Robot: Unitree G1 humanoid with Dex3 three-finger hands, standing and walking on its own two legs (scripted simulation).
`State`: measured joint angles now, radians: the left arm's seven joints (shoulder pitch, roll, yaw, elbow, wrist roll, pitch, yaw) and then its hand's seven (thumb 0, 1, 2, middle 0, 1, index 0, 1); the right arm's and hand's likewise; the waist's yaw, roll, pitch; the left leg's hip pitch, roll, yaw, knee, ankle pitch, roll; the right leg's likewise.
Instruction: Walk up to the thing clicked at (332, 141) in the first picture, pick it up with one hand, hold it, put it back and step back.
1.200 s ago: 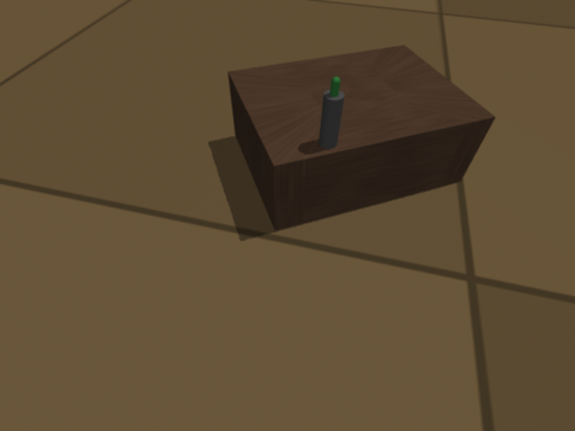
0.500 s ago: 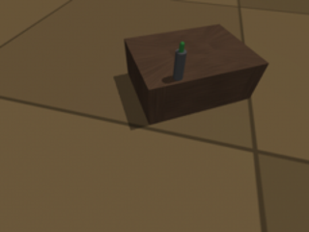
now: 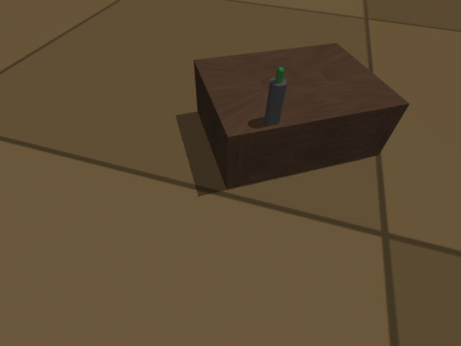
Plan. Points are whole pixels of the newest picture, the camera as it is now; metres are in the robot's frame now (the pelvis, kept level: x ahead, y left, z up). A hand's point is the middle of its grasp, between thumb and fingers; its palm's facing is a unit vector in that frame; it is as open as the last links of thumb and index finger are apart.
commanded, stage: walk up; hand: right
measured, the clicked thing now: (276, 96) +1.15 -0.19 -0.25
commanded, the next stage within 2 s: none
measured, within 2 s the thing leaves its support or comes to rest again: neither
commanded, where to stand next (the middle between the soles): +0.73 -0.10 m, yaw +18 degrees
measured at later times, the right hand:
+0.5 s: hand (358, 309) +0.22 -0.25 -0.13, palm faces -0.18 +0.87 -0.45, open 7.4 cm
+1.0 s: hand (343, 204) +0.49 -0.29 -0.14, palm faces -0.32 +0.84 -0.44, open 7.4 cm
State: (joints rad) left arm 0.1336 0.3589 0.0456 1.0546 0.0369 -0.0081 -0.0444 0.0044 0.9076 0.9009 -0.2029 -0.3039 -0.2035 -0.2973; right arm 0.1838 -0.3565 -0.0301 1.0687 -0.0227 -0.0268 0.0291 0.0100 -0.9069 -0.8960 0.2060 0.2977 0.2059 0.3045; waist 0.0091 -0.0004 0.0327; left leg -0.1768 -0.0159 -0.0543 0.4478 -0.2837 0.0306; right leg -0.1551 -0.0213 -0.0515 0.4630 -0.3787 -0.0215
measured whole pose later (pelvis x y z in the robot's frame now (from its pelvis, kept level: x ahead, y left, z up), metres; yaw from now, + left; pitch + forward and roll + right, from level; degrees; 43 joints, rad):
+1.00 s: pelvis +0.35 -0.03 -0.02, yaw +15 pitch -2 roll -1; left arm 0.32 0.42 0.07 0.77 0.04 -0.01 -0.09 0.00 0.91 0.90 -0.20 -0.30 -0.20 -0.30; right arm 0.35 -0.42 -0.05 0.85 -0.01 -0.09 0.02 0.01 -0.91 -0.90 0.21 0.30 0.21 0.30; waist 0.07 -0.02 0.09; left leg -0.46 0.05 0.08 0.70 -0.27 0.03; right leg -0.21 0.00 -0.14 0.57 -0.33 -0.06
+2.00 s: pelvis +0.64 -0.13 -0.03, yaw +18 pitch -2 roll +0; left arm 0.23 0.38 0.02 0.91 0.01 -0.01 -0.01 0.00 0.91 0.90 -0.20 -0.30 -0.20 -0.30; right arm 0.20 -0.40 -0.01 0.88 -0.01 -0.05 0.00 0.01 -0.90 -0.90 0.21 0.30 0.21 0.31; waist 0.02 -0.01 0.10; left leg -0.40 0.03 0.05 0.71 -0.28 0.02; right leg -0.32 -0.04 -0.02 0.69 -0.34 -0.01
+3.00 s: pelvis +0.67 -0.12 +0.00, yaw +21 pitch -2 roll +0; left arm 0.11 0.36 0.00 1.17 0.02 -0.01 0.00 0.00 0.91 0.90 -0.20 -0.30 -0.20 -0.30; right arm 0.07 -0.35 -0.01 1.16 -0.01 0.00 0.02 0.01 -0.91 -0.90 0.21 0.30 0.21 0.30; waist 0.02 0.00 0.04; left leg -0.19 -0.02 -0.01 0.35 -0.14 0.02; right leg -0.08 -0.07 -0.08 0.32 -0.21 0.04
